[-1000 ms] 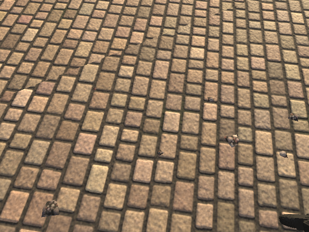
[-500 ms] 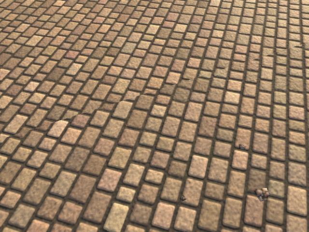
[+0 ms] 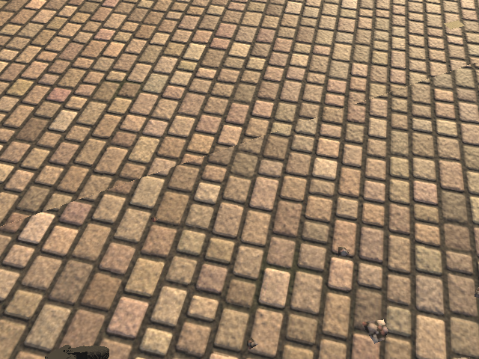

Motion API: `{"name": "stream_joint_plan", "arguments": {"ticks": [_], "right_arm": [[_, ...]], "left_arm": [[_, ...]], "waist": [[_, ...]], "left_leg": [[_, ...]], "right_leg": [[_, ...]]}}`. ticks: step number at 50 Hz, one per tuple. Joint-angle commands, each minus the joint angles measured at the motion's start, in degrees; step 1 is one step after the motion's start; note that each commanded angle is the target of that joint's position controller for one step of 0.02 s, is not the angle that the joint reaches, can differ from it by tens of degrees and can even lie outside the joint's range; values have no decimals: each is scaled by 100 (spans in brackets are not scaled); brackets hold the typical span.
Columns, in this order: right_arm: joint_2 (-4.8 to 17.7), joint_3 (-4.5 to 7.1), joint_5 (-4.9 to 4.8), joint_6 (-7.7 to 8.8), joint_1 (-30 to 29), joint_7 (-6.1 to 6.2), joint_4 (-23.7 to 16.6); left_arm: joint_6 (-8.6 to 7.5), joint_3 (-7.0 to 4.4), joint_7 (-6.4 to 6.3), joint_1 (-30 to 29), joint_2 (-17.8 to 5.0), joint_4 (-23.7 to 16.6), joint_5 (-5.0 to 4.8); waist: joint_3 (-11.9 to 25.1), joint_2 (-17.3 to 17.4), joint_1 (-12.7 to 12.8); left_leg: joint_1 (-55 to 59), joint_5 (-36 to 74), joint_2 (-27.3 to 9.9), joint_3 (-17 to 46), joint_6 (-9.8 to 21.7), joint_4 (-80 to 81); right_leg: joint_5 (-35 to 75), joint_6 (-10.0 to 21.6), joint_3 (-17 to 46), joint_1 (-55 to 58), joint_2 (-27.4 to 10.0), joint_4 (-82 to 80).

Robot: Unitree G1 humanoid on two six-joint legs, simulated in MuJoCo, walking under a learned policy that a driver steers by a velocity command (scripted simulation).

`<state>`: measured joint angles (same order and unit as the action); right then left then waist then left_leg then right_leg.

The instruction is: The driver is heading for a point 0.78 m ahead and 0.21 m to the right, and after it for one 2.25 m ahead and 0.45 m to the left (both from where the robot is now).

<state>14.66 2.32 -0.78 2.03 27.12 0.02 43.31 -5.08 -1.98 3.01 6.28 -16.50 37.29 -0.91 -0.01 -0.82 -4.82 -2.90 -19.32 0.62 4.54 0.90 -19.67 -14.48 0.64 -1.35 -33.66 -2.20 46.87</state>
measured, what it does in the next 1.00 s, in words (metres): walks ahead: right foot, then left foot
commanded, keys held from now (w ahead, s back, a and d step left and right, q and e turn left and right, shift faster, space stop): w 0.70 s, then w+e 0.30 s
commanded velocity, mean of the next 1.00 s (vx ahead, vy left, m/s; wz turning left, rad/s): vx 0.48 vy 0.00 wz -0.07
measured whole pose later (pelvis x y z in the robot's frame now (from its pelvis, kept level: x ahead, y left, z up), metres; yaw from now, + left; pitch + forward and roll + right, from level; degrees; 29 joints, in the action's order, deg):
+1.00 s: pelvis +0.53 -0.01 +0.01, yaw -7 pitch +0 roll +2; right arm 14.9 3.5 1.0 6.1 17.5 -0.9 48.2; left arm -1.9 -3.6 0.0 12.1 -17.6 43.4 -1.4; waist -1.5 -3.1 -2.5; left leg -3.2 -11.4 3.0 -8.7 3.0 -14.0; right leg -3.3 -0.4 5.7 -40.3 -6.2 53.9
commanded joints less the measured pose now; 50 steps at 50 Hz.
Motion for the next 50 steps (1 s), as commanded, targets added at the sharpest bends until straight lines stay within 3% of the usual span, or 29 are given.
{"name": "stream_joint_plan", "arguments": {"ticks": [1,4,5,6,7,8,9,10,11,12,13,16,19,24,28,30,32,33,34,35,36,37,38,39,40,42,44,47,50], "right_arm": [[1197,304,-41,80,-306,43,-359],[1238,328,-84,122,-384,31,-271],[1162,309,-62,127,-363,33,-250],[990,252,-4,137,-359,44,-270],[528,97,193,139,-202,65,-421],[181,12,-44,240,502,57,-491],[832,158,-165,273,23,35,-396],[1042,219,-199,288,-609,10,-520],[954,198,-117,289,-861,39,-524],[880,212,-22,273,-909,51,-509],[807,214,-13,231,-787,37,-451],[643,196,27,130,-820,44,-372],[575,169,87,158,-1464,50,-540],[389,77,40,289,-2440,-72,-742],[358,39,-15,362,-3106,-231,-984],[388,38,-28,391,-3254,-310,-1085],[524,86,-20,410,-3025,-342,-1060],[667,155,-2,411,-2645,-321,-968],[907,285,8,407,-1808,-270,-729],[1245,395,66,388,-722,-195,-491],[1751,520,132,361,-212,-172,-386],[1197,385,84,336,-99,-149,-373],[962,291,67,320,-493,-114,-368],[844,244,65,315,-918,-103,-391],[674,200,93,334,-1224,-122,-371],[514,179,151,437,-1532,-147,-324],[575,217,155,523,-1614,-151,-199],[704,264,188,550,-1531,-96,-13],[813,275,161,506,-1505,-27,71]], "left_arm": [[-82,-8,60,-621,-246,-488,-26],[-45,-167,-41,-251,-595,-424,-24],[-22,-265,-99,242,-749,-283,-4],[2,-362,-159,1019,-913,-108,-2],[48,-448,-231,1935,-1384,-1,60],[27,-444,-144,1976,-1643,29,152],[4,-337,-128,1584,-1130,-22,36],[-3,-271,-135,1271,-913,-26,7],[-5,-242,-115,987,-838,-41,81],[-18,-217,-88,799,-719,-41,153],[-46,-192,-89,685,-620,-38,195],[-147,-197,-110,727,-585,104,119],[-127,-234,-175,982,-705,277,92],[-26,-257,-255,1478,-851,553,14],[100,-263,-274,1899,-886,803,2],[171,-283,-296,1979,-937,886,-9],[222,-313,-329,1903,-1031,907,-18],[243,-329,-346,1827,-1104,900,-18],[272,-303,-361,1709,-1072,876,-7],[253,-212,-380,1644,-897,740,78],[134,15,-313,2372,-152,613,87],[19,-51,-295,2174,-486,736,-8],[-26,-189,-271,1544,-894,534,-188],[-35,-184,-282,1198,-869,429,-192],[-4,-201,-296,1040,-788,413,-102],[172,-224,-306,1398,-595,556,-91],[306,-212,-329,1477,-405,593,-95],[328,-226,-351,1077,-379,439,-45],[245,-180,-238,565,-261,301,-33]], "waist": [[-249,828,104],[-197,782,459],[96,696,712],[541,553,1100],[1377,-642,1309],[1931,-2245,863],[1130,-1222,948],[423,-682,914],[178,-191,753],[41,-215,592],[81,-410,436],[8,-361,333],[-216,-151,492],[-383,-138,884],[-542,-129,1098],[-535,-208,1059],[-325,-363,847],[-28,-483,611],[526,-447,145],[1368,-241,-305],[2260,1196,-53],[2493,1188,-267],[1435,887,-247],[820,524,-44],[381,357,142],[167,649,492],[-29,575,616],[-238,454,558],[-320,384,388]], "left_leg": [[-586,1587,-1139,759,949,912],[-490,2389,-1222,603,701,427],[-526,3134,-1053,382,571,-239],[-964,3272,-814,117,397,-1348],[-1947,1280,-367,-183,126,-3446],[-3421,-1405,379,207,-66,-5026],[-4076,-1066,-18,371,-54,-5604],[-4233,-492,-297,168,45,-5506],[-3960,-20,-535,76,68,-5263],[-3747,279,-689,85,70,-4958],[-3429,498,-807,116,67,-4799],[-3392,849,-839,15,-40,-4370],[-3907,1615,-879,3,-182,-3478],[-3663,2712,-664,-261,-192,-1879],[-3785,2514,-503,-353,-81,-1239],[-3763,2100,-414,-379,45,-1020],[-3225,1636,-229,-505,215,-851],[-2579,1469,-39,-658,336,-809],[-1363,1681,80,-778,536,-647],[556,1941,-644,-57,887,-983],[2940,871,-2217,2690,1805,-797],[2941,301,-2415,3689,1767,-93],[2114,224,-2212,2713,1449,84],[1179,603,-1996,1944,1278,272],[435,931,-1754,1441,1185,522],[-423,1280,-1472,743,1087,943],[-803,1728,-1441,222,1117,1191],[-707,2305,-1375,-385,1078,1296],[-555,2489,-1191,-978,895,1321]], "right_leg": [[1042,-83,-112,682,174,-985],[1105,160,-97,1438,267,-1449],[989,299,-171,2091,362,-1487],[942,471,-20,3120,182,-1426],[472,842,1608,4443,-1080,-1624],[-1448,1612,4747,5254,-2020,-3080],[-2429,1454,4729,4670,-1938,-3454],[-2041,1279,3809,3929,-1779,-3397],[-1160,1198,3112,3249,-1511,-3377],[-572,1178,2589,2795,-1234,-3444],[-252,1154,2244,2500,-1067,-3577],[374,1291,1677,2238,-939,-3890],[879,1322,1362,2468,-946,-4046],[1337,1100,779,2754,-801,-4028],[1602,1110,778,3439,-1023,-3747],[2028,1063,829,3805,-1175,-3499],[3090,947,798,4016,-1209,-3095],[4146,877,719,4032,-1138,-2632],[4823,729,487,3791,-894,-1684],[3790,543,350,2650,-666,-212],[264,86,177,56,368,2101],[-1769,132,1038,-600,465,2762],[-1439,170,1022,-1011,152,2943],[-916,165,810,-902,-145,2664],[-572,124,748,-730,-308,2318],[-143,40,783,-76,-519,2052],[84,-62,793,-65,-540,1941],[891,-150,903,-508,-528,1273],[1857,-95,588,-349,-453,67]]}}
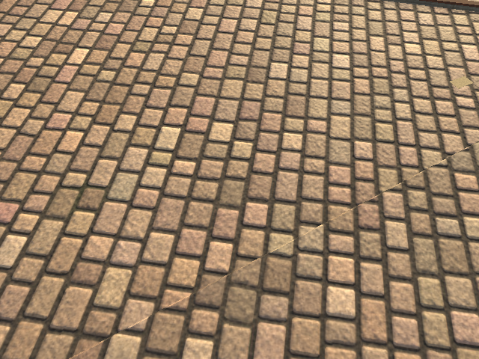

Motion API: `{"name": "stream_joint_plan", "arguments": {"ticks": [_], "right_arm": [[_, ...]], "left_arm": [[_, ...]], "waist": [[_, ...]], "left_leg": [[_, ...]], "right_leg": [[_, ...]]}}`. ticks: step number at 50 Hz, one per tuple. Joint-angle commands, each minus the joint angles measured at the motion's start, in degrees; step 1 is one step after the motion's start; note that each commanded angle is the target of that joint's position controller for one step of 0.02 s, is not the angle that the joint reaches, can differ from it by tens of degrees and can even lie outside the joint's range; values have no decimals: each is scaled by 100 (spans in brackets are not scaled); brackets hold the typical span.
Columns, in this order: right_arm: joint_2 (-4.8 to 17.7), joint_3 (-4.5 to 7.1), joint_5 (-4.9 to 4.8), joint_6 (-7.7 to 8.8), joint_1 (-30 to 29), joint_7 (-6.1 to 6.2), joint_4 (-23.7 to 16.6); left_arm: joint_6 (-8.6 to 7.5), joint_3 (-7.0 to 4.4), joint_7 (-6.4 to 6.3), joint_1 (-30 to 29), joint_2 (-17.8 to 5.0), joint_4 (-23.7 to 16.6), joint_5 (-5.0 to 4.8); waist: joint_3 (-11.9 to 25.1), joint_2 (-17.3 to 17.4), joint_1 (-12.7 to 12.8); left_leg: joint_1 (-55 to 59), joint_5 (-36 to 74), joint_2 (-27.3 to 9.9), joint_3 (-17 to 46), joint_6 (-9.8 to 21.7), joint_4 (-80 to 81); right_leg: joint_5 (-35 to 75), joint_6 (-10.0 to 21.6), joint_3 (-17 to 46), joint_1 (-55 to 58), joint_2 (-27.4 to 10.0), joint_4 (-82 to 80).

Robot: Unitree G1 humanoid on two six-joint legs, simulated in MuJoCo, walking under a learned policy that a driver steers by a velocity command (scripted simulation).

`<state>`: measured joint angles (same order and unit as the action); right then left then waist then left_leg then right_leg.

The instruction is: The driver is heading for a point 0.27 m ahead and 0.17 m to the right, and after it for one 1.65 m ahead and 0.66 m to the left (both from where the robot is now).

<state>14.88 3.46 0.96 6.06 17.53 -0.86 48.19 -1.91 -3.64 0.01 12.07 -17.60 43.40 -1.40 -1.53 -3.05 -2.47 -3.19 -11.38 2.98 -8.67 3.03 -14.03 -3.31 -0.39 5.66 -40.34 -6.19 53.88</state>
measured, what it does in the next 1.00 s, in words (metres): walks ahead, turning left: right foot, then left foot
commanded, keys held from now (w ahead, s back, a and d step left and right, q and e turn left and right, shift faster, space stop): w+e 0.14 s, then q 0.86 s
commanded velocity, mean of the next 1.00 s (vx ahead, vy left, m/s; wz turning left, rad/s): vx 0.19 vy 0.00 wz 0.20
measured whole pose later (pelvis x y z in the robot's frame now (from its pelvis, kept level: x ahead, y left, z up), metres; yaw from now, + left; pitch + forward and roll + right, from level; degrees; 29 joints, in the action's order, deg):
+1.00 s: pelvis +0.29 -0.01 +0.00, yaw +16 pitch +3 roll -2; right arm 17.2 4.9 -0.7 -1.2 9.8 1.7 40.8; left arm 0.7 -4.9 -2.1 1.7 -17.3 45.5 -0.3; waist -3.7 -1.1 -0.8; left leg -17.7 -9.9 2.8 4.5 3.4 -25.1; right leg -22.5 -4.5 3.7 -29.2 0.3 53.6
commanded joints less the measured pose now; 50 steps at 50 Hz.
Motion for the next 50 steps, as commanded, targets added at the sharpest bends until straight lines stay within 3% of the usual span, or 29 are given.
{"name": "stream_joint_plan", "arguments": {"ticks": [1,4,7,9,10,11,12,13,14,15,16,17,19,21,23,27,32,35,36,37,38,39,40,41,42,43,45,50], "right_arm": [[849,173,-31,84,-453,81,-374],[1012,225,-98,-31,-106,114,-193],[1138,278,-187,-196,-16,142,-102],[1225,281,-222,-292,-14,178,-45],[1233,260,-219,-335,-74,189,-18],[1156,204,-217,-328,-93,195,-10],[679,27,11,-230,196,142,-180],[412,-120,-130,-142,866,13,77],[1110,101,-382,-122,280,-9,135],[998,87,-489,-145,-242,1,-114],[813,61,-389,-202,-356,68,-80],[808,104,-291,-313,-259,139,7],[630,112,-241,-553,250,216,213],[587,140,-214,-672,251,293,128],[572,145,-178,-708,-44,317,-66],[530,137,-171,-740,-535,206,-357],[616,211,-168,-839,-872,55,-707],[570,247,-185,-857,-705,-37,-781],[662,293,-163,-835,-513,-27,-754],[1163,461,-144,-806,-208,61,-731],[1869,609,-69,-793,-42,172,-793],[1565,496,43,-680,128,110,-844],[1413,454,17,-576,-85,73,-896],[1290,438,-86,-516,-397,105,-931],[1119,387,-194,-523,-636,143,-976],[1032,348,-229,-556,-793,196,-1013],[1075,353,-162,-610,-814,248,-1071],[1264,420,-167,-699,-813,320,-1127]], "left_arm": [[-87,14,106,-255,-91,-387,25],[-92,56,218,-816,-30,-667,23],[-77,24,322,-1047,-117,-930,25],[-84,-52,334,-738,-221,-957,115],[-106,-165,311,-42,-407,-789,140],[-118,-296,226,690,-689,-599,157],[-72,-397,91,1281,-1320,-492,290],[-75,-272,77,1228,-1175,-566,329],[-54,-219,103,1170,-864,-639,293],[-77,-167,105,720,-750,-585,248],[-124,-114,117,356,-551,-514,188],[-158,-65,113,46,-345,-501,178],[-234,-54,129,-314,-248,-454,309],[-289,-80,83,-600,-336,-412,350],[-246,-119,-30,-634,-424,-311,315],[-53,-161,-200,-621,-528,-155,276],[168,-240,-203,-560,-692,-12,149],[238,-282,-218,-679,-758,23,2],[247,-277,-219,-519,-683,115,-31],[228,-253,-197,-267,-534,163,81],[177,-149,-153,-526,-232,-153,337],[147,-151,-125,-907,-310,-234,294],[152,-196,-104,-1085,-462,-242,129],[158,-203,-139,-1070,-429,-185,74],[174,-229,-192,-1071,-491,-131,123],[191,-263,-228,-1053,-556,-125,148],[202,-247,-228,-929,-451,-93,124],[217,-192,-222,-1001,-314,-71,110]], "waist": [[-223,550,45],[-392,441,-187],[-394,505,-148],[-95,677,148],[322,685,567],[762,512,982],[1693,-667,914],[2998,-1108,698],[2870,-86,1091],[1847,-148,869],[1137,171,607],[830,80,376],[742,-92,56],[617,-207,-61],[562,-247,-2],[495,-237,211],[348,-255,333],[397,-265,148],[469,-113,59],[695,714,47],[787,2287,150],[1451,1664,-179],[1296,1174,-147],[1073,894,7],[917,691,90],[878,764,207],[932,907,287],[890,995,197]], "left_leg": [[-437,1690,-1461,244,658,777],[245,1843,-1728,112,648,633],[928,2681,-1945,-22,536,180],[934,4893,-1912,-19,451,-675],[836,5379,-1751,-50,325,-1530],[173,4864,-1476,-176,86,-2632],[-1659,1251,-839,-204,-242,-4734],[-2804,-2934,46,1000,-461,-6496],[-2833,-2771,-169,1906,-395,-6641],[-3257,-2490,-452,1686,-355,-6278],[-3262,-2119,-691,1476,-400,-5735],[-2957,-1792,-850,1395,-457,-5411],[-2063,-1216,-812,1265,-620,-5287],[-2111,-893,-791,1212,-730,-4965],[-2351,-470,-885,1189,-754,-4436],[-2374,25,-952,983,-707,-3564],[-2456,-587,-831,699,-507,-2938],[-1958,-314,-610,429,-234,-1949],[-1450,436,-487,465,-66,-1323],[-575,2428,-833,1241,250,-921],[606,4976,-2207,3262,1327,-1049],[781,4697,-2575,3801,1998,-914],[729,4325,-2315,3325,1824,-859],[573,3789,-2000,2934,1486,-891],[395,3432,-1845,2760,1257,-851],[127,3254,-1716,2635,1157,-781],[-29,3277,-1552,2548,1127,-726],[-305,2468,-1383,2699,1076,-718]], "right_leg": [[902,35,-265,359,-29,-940],[802,159,-459,80,6,-1499],[105,366,-692,-44,138,-1765],[-499,565,-966,832,576,-1906],[-289,701,-1012,1755,811,-2198],[948,864,-822,3150,778,-2621],[3633,1455,790,5402,-692,-1987],[4431,2563,2977,6560,-2122,-2437],[4342,2266,2186,5966,-1805,-2583],[3958,1921,1257,5213,-1547,-2719],[3405,1640,781,4336,-1233,-3013],[3000,1492,426,3683,-1055,-3282],[2922,1476,-108,2701,-888,-3717],[2903,1521,-496,2494,-889,-3902],[2501,1464,-764,2668,-892,-3983],[1391,1409,-1032,2969,-958,-4094],[1132,1324,-976,3506,-1311,-3692],[1451,981,-1104,3666,-1299,-3005],[1342,683,-1291,3519,-1083,-2504],[610,219,-1656,2945,-558,-1359],[-2839,-367,-1832,937,457,402],[-3846,-379,-612,451,722,1438],[-3518,-288,-309,215,596,1769],[-3037,-226,-217,74,486,1639],[-2668,-232,-175,38,408,1376],[-2399,-253,-150,291,392,1184],[-2075,-321,-196,593,539,836],[-1749,-487,-138,1072,682,-432]]}}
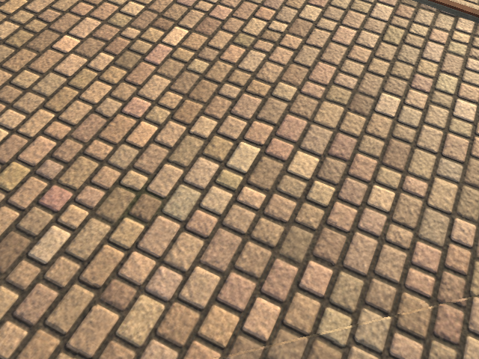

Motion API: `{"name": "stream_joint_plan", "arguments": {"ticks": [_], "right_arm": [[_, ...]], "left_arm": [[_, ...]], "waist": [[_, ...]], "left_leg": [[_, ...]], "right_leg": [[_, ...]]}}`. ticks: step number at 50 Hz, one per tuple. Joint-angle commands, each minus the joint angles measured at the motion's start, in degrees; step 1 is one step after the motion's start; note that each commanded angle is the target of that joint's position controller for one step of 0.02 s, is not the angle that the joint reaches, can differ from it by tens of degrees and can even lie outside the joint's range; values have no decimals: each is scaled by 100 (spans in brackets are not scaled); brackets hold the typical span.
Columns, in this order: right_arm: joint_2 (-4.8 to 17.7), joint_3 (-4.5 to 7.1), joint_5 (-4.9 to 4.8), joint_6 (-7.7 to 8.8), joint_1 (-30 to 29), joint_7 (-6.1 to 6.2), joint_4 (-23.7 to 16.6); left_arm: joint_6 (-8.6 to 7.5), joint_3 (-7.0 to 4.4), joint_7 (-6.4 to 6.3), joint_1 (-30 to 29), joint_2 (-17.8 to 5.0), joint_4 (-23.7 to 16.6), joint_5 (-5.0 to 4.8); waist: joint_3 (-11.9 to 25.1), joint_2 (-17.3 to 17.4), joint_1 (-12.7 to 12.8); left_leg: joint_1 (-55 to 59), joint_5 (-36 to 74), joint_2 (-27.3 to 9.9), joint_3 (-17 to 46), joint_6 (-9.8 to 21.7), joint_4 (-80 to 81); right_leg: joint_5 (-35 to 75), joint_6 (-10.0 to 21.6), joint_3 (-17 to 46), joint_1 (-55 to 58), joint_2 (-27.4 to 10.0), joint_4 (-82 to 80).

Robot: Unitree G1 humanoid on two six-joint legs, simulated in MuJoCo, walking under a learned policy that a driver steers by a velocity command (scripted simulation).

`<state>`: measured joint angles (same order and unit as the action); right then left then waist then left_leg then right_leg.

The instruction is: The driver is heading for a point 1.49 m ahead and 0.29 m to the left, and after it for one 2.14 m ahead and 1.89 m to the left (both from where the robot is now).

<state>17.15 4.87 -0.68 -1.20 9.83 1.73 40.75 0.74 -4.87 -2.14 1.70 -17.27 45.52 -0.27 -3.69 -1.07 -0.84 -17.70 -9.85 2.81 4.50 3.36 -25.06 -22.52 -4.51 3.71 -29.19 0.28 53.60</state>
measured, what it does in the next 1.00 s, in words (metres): steps on the spot, turning left: right foot, then left foot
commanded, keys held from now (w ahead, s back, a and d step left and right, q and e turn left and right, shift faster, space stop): q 0.56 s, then no key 0.36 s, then w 0.08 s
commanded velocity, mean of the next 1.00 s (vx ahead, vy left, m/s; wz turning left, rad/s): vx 0.01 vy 0.00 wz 0.45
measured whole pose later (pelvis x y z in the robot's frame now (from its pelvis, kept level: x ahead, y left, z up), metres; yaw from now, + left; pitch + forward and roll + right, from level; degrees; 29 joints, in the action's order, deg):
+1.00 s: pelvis -0.01 +0.01 -0.01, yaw +26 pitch +0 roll +0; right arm 13.5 1.5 0.1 -0.6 8.0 0.3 41.7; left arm 1.5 -3.4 -1.1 9.9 -16.7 47.7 -0.5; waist -1.5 -1.4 0.5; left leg -13.3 -14.2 3.5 0.6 3.5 -27.4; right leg -20.6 -2.9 0.2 -16.0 -3.1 36.4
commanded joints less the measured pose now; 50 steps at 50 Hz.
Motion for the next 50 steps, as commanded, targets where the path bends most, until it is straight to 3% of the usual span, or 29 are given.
{"name": "stream_joint_plan", "arguments": {"ticks": [1,7,9,10,11,12,13,14,15,16,19,21,23,28,30,31,32,33,34,35,36,37,40,43,46,48,50], "right_arm": [[1050,282,4,7,-87,62,-405],[1011,249,0,-78,-292,16,-494],[967,218,-61,-130,-472,43,-560],[863,183,-73,-152,-432,67,-590],[554,100,-9,-153,-174,63,-609],[657,154,-49,-96,-75,49,-777],[1132,289,29,-44,47,26,-661],[1287,377,-29,-65,119,2,-528],[1152,374,-36,-133,236,23,-386],[1026,346,-15,-185,224,31,-376],[665,215,-100,-204,-130,-24,-601],[583,157,-90,-189,-371,-51,-764],[505,99,-57,-187,-415,-105,-858],[624,135,-62,-251,-175,-226,-902],[569,161,-33,-262,211,-253,-765],[720,220,-16,-251,439,-205,-683],[1282,349,-12,-226,623,-110,-730],[1528,328,169,-126,491,-122,-877],[1190,241,244,4,566,-177,-829],[1018,164,234,93,319,-185,-743],[918,140,164,129,9,-165,-721],[771,72,94,147,-205,-143,-711],[512,-57,148,186,-326,-78,-629],[515,-66,145,180,-324,-63,-486],[620,-49,157,140,-270,-97,-316],[618,-64,98,123,-161,-122,-169],[840,-8,-5,88,-135,-114,-80]], "left_arm": [[-46,-72,3,31,-364,-278,-6],[-176,-106,118,162,-480,-284,-40],[-248,-132,178,535,-491,-184,-39],[-260,-181,183,740,-633,-116,-4],[-230,-264,143,831,-1046,-148,99],[-196,-299,145,714,-1337,-158,279],[-223,-219,122,464,-1026,-333,289],[-219,-139,81,161,-720,-426,230],[-200,-107,55,-26,-610,-474,147],[-190,-80,25,-33,-552,-478,58],[-106,-76,-64,353,-623,-398,84],[-60,-119,-93,607,-750,-361,100],[-29,-177,-65,590,-909,-386,77],[-13,-256,76,492,-1130,-410,-52],[-20,-230,103,417,-1079,-352,-175],[-42,-160,140,738,-855,-201,-158],[-63,-18,189,847,-442,-275,105],[-75,13,146,496,-395,-557,159],[-45,-92,95,215,-741,-550,55],[-8,-122,82,219,-771,-521,-43],[27,-137,41,385,-736,-366,-38],[64,-155,10,459,-785,-299,14],[68,-120,29,744,-632,-176,1],[71,-12,40,559,-432,-209,15],[61,16,55,497,-476,-225,8],[23,29,92,626,-494,-157,-23],[-64,27,131,832,-517,-50,-43]], "waist": [[1068,844,20],[938,1082,1],[967,1065,243],[999,885,289],[1122,-219,107],[814,-1616,-66],[765,-1143,-51],[657,-778,-150],[537,-602,-209],[451,-604,-128],[416,-745,137],[555,-821,333],[668,-869,374],[681,-970,272],[701,-810,4],[791,-388,-41],[1002,1099,65],[1076,1842,-33],[1220,1124,-321],[955,1038,-139],[822,850,1],[705,900,69],[829,909,218],[723,887,98],[590,915,-24],[556,882,-44],[291,874,49]], "left_leg": [[997,2034,-1335,1459,1030,409],[767,1418,-1197,2177,903,243],[639,1356,-975,2232,669,-32],[320,784,-740,2102,417,-290],[-431,-801,-157,1408,82,-1418],[-1531,-2768,623,497,-230,-2547],[-1599,-2680,164,615,-424,-3731],[-1566,-2253,71,558,-495,-4160],[-1591,-1916,17,447,-600,-4361],[-1769,-1613,-13,403,-695,-4557],[-1891,-1245,-141,-15,-866,-4045],[-1882,-1265,-311,-121,-941,-3431],[-1479,-1342,-462,-286,-923,-2816],[-430,-1113,-419,-748,-648,-1480],[385,-286,-243,-875,-339,-223],[1170,504,-237,-634,-138,354],[2217,2493,-1473,1023,270,477],[1913,3459,-2678,2279,1498,387],[1593,2859,-2511,2010,1689,541],[1351,2308,-2118,1478,1372,575],[1242,1721,-1780,1141,1050,607],[1123,1794,-1651,964,912,621],[950,2076,-1422,596,903,664],[1006,1561,-1376,607,891,664],[821,1032,-1455,838,997,667],[648,-856,-1398,1071,972,922],[263,-2499,-1361,1341,880,1081]], "right_leg": [[221,-83,65,95,58,-568],[196,66,123,718,196,-1684],[898,203,8,1356,211,-2811],[1502,337,138,1911,-89,-3309],[2171,763,1202,2578,-1285,-3509],[3129,1813,2593,2384,-2281,-3725],[3104,2157,2559,2132,-2513,-3740],[2885,1926,1878,1997,-2126,-3642],[2534,1639,1324,1975,-1719,-3583],[2496,1557,1064,2069,-1587,-3566],[2766,1623,448,2401,-1393,-3617],[2949,1721,384,2841,-1557,-3584],[3061,1734,193,2846,-1658,-3545],[3164,1592,-165,2493,-1821,-3316],[2906,1291,-350,2186,-1698,-2810],[2351,921,-630,1708,-1475,-2265],[331,352,-1176,468,-901,-777],[-1675,69,-858,-538,-243,440],[-1633,74,-295,-480,-385,1153],[-1245,143,-184,-464,-457,1285],[-827,154,-143,-446,-503,1148],[-456,109,-135,-389,-506,1055],[213,-8,-181,156,-412,796],[237,-40,-175,480,-457,-405],[-17,0,-260,919,-401,-1189],[137,114,-433,1215,-293,-1728],[336,352,-744,1535,-73,-2252]]}}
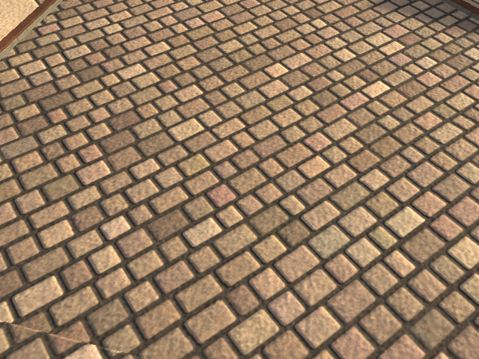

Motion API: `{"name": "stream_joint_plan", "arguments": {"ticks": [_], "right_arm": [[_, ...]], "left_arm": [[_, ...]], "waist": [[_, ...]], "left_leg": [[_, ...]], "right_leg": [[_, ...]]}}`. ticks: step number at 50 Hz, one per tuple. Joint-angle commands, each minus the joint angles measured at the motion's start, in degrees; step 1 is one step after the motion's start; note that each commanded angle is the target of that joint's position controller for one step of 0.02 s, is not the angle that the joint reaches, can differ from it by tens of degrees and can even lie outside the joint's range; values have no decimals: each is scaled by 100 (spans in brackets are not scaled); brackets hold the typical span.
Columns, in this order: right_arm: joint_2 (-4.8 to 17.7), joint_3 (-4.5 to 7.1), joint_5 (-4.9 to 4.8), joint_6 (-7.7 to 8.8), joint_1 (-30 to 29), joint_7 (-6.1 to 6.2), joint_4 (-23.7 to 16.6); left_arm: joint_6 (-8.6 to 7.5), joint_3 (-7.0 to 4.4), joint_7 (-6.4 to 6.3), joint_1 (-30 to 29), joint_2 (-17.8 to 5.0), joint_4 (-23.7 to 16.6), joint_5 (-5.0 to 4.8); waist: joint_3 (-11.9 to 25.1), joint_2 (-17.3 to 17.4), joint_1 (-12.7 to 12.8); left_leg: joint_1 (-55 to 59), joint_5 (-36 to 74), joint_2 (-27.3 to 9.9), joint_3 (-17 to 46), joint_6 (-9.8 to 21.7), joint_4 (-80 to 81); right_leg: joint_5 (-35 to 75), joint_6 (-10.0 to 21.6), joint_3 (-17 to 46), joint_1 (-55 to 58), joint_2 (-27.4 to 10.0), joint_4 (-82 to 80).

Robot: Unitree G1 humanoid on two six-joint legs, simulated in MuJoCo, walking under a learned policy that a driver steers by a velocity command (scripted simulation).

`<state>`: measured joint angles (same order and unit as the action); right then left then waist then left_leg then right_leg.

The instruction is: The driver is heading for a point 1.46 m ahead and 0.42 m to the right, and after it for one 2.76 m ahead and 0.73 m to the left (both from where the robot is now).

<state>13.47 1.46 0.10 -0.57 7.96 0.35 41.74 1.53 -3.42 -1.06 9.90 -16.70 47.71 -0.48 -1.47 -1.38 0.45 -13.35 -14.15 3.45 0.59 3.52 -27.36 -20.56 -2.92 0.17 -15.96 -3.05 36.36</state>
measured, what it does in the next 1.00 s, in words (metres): walks ahead: right foot, then left foot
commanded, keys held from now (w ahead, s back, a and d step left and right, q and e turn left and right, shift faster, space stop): w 0.76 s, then w+e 0.24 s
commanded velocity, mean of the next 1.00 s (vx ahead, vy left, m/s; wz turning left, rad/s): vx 0.41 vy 0.00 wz -0.03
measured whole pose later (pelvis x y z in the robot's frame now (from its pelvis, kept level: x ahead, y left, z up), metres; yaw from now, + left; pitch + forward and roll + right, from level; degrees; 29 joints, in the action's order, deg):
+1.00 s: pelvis +0.45 +0.04 -0.03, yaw -5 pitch +3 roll +2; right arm 17.3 3.8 -0.4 3.5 21.8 0.8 51.5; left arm -4.9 -1.6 4.4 2.6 -14.8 41.0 -1.2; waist -1.5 -2.3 -4.3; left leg 7.1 -29.7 2.6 -7.2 0.7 -20.5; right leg 3.2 4.5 -0.1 -29.9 -1.0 26.1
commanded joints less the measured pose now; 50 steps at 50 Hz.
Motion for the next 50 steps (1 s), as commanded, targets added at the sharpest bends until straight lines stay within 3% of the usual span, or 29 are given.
{"name": "stream_joint_plan", "arguments": {"ticks": [1,2,3,4,5,6,7,9,12,14,17,19,20,21,22,23,24,25,26,27,28,30,32,35,37,40,46,48,50], "right_arm": [[1155,312,-87,31,59,31,-145],[995,267,-72,63,-4,30,-142],[722,190,-44,125,-270,15,-238],[484,165,-68,218,-542,9,-473],[728,221,-118,329,-758,13,-574],[957,321,-192,402,-839,2,-587],[922,340,-213,437,-594,-34,-470],[799,331,-155,488,-605,-108,-437],[496,240,-100,529,-835,-219,-453],[353,170,-120,526,-971,-278,-487],[547,186,-167,502,-1054,-312,-549],[735,244,-189,508,-854,-314,-525],[844,302,-173,505,-531,-293,-431],[1024,411,-166,490,105,-250,-224],[1288,553,-175,478,1000,-189,32],[1819,661,-30,447,1768,-119,138],[1862,598,-35,499,1831,-184,138],[1418,452,-65,557,1352,-215,105],[1196,388,-84,584,999,-224,53],[1103,361,-45,591,694,-230,33],[958,325,7,611,501,-242,11],[837,300,25,666,403,-228,45],[893,318,-24,725,495,-198,152],[1047,357,-20,717,734,-124,304],[1047,341,-50,707,850,-77,381],[1135,357,-96,665,1127,-8,529],[1198,420,-62,513,1538,58,792],[1278,447,-69,450,1510,79,782],[1433,469,-8,377,1448,97,714]], "left_arm": [[-199,-104,37,159,-534,-192,-26],[-266,-95,40,398,-531,-104,-27],[-339,-108,27,848,-652,17,-26],[-412,-246,45,1252,-1144,213,-19],[-500,-289,83,1280,-1257,158,16],[-577,-222,49,1208,-1011,113,90],[-637,-179,28,1059,-872,66,52],[-667,-148,21,1042,-757,57,-53],[-598,-125,25,1058,-671,56,-21],[-564,-161,27,1103,-823,37,-26],[-540,-231,57,1286,-1054,77,-100],[-516,-250,59,1213,-1103,93,-137],[-499,-253,56,1134,-1125,86,-141],[-491,-224,52,1126,-1047,89,-120],[-498,-143,45,1163,-823,73,-57],[-524,26,29,1365,-291,-162,54],[-658,82,5,1514,-160,-270,-42],[-729,-85,44,1222,-731,-299,-215],[-771,-121,70,865,-873,-356,-239],[-785,-120,49,753,-786,-338,-160],[-757,-138,50,744,-717,-310,-91],[-652,-117,86,856,-535,-252,-73],[-570,-105,80,613,-467,-346,-32],[-594,-80,101,44,-395,-548,40],[-671,-93,162,-202,-436,-608,-5],[-746,12,281,-820,-244,-762,-33],[-736,82,547,-1497,-239,-1130,-122],[-738,65,581,-1370,-306,-1164,-87],[-707,-119,527,-482,-671,-990,-58]], "waist": [[-15,819,2],[-30,687,121],[-7,281,302],[-83,-895,310],[-399,-1307,478],[-591,-1002,482],[-556,-743,313],[-496,-552,307],[-324,-563,381],[-294,-638,435],[-387,-673,441],[-424,-659,221],[-302,-624,-10],[52,-512,-332],[616,-259,-733],[1395,1114,-830],[1790,2053,-665],[1056,1461,-563],[521,1119,-455],[324,697,-296],[186,701,-156],[211,765,9],[36,532,29],[-105,335,-88],[-155,357,-143],[-326,347,-409],[-497,214,-613],[-357,287,-476],[333,499,-20]], "left_leg": [[-385,-2451,-1351,1775,778,1269],[-684,-2511,-1235,1740,651,1040],[-1240,-2142,-963,1422,435,270],[-2046,-1776,-84,100,18,-976],[-2739,-1776,-4,-143,-126,-1988],[-3200,-1838,-298,250,-140,-2822],[-3393,-1544,-452,352,-121,-3120],[-3709,-790,-711,284,-144,-3011],[-2815,59,-670,-128,-350,-1983],[-2056,413,-555,-307,-425,-1267],[-1468,665,-498,-345,-374,-728],[-1131,776,-498,-298,-209,-446],[-672,770,-414,-363,-106,-324],[162,688,-288,-439,26,-277],[1339,567,-441,-240,213,-301],[2861,-726,-1834,1926,792,160],[3071,-2048,-2513,4368,1306,1397],[2522,-2285,-2464,3942,1115,1552],[1881,-1643,-2262,3063,941,1509],[1365,-930,-2000,2461,836,1540],[986,-300,-1760,1967,786,1636],[658,361,-1572,1468,836,1881],[560,813,-1539,1165,928,2070],[705,1417,-1497,816,976,2142],[742,1525,-1348,517,861,2077],[698,1220,-1270,127,736,2063],[1960,1599,-1795,-97,593,1283],[2234,2999,-1833,-187,472,794],[2370,5011,-1706,-359,316,-508]], "right_leg": [[83,355,-395,471,294,-802],[12,558,-156,836,152,-971],[-177,867,539,1334,-365,-1325],[-1480,1375,1734,1493,-1004,-1909],[-1742,1892,3177,1605,-1851,-2723],[-1549,2009,3374,1643,-2015,-2818],[-1419,1869,3015,1819,-1802,-2762],[-629,1594,2309,2194,-1529,-2798],[666,1347,1178,1755,-999,-2873],[991,1292,737,1276,-849,-2885],[954,1311,729,1013,-1078,-2889],[1179,1218,721,1055,-1246,-2769],[1788,1114,585,1022,-1208,-2428],[2635,976,332,885,-1028,-1668],[2896,773,0,434,-720,-407],[1281,383,-342,-1108,-85,1854],[-1288,343,412,-2073,532,3100],[-938,432,651,-2617,145,3660],[-387,574,508,-2656,-145,3568],[109,600,441,-2465,-363,3328],[461,596,459,-2249,-530,3039],[817,538,435,-1891,-632,2765],[1067,427,384,-2084,-650,2316],[1979,236,350,-2408,-601,1351],[2774,230,352,-2368,-531,658],[3544,277,106,-2045,-316,-365],[2953,611,300,-2514,-99,-1050],[2316,740,44,-2188,118,-1083],[1733,967,-346,-1005,548,-873]]}}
